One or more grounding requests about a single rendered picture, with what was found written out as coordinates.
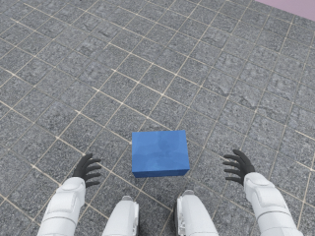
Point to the robot right shin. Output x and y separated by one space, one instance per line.
181 225

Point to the robot right forearm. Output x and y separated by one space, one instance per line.
270 209

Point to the robot left forearm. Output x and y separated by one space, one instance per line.
62 213

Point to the robot right hand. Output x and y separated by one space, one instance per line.
244 165

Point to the robot shin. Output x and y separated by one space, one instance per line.
128 198
181 225

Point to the robot left hand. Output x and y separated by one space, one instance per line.
82 169

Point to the carton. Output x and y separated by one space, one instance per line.
159 154

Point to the robot left shin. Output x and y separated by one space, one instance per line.
128 198

